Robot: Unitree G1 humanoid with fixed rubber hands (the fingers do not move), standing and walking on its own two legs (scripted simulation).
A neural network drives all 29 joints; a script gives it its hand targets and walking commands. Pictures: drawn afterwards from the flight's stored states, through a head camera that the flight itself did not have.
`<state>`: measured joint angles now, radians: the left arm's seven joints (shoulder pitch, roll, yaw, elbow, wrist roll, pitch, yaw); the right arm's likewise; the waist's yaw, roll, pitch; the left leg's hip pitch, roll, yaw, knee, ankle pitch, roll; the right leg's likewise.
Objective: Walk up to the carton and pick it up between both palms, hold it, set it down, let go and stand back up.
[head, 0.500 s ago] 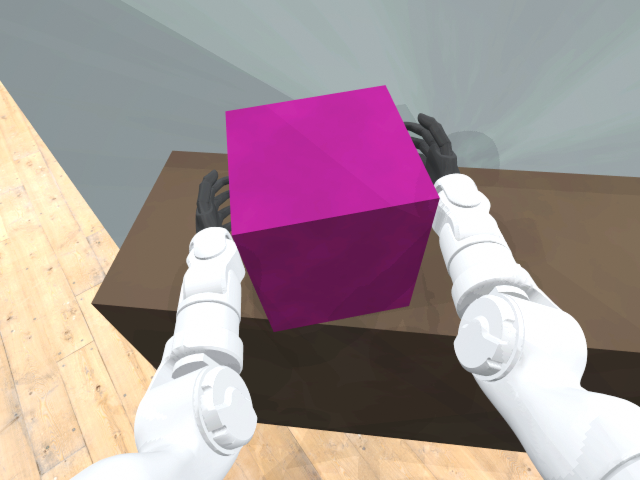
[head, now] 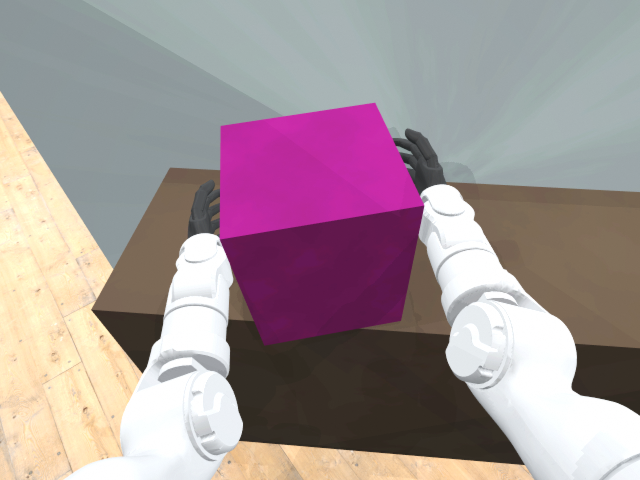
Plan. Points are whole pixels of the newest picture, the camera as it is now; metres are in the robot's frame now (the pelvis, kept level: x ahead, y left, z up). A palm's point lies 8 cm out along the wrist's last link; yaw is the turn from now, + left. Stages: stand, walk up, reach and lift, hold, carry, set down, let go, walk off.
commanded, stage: reach and lift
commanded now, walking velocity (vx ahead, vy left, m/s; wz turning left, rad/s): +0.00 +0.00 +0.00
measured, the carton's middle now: (317, 230) +0.42 +0.05 +0.08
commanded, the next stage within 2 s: none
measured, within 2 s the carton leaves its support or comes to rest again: neither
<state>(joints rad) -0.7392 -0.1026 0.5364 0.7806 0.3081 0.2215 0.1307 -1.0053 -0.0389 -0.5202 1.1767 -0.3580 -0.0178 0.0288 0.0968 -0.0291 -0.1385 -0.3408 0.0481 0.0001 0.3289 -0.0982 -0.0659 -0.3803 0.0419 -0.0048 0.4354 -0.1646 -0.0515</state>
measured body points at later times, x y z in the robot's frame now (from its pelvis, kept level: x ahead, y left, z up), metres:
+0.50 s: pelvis +0.00 +0.00 +0.00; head -0.02 +0.00 +0.45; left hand +0.39 +0.20 +0.13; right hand +0.45 -0.09 +0.17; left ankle +0.04 +0.16 -0.74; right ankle +0.03 -0.08 -0.74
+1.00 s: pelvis -0.01 +0.01 +0.00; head -0.05 +0.01 +0.45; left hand +0.39 +0.21 +0.18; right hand +0.43 -0.09 +0.21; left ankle +0.04 +0.16 -0.74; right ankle +0.03 -0.08 -0.74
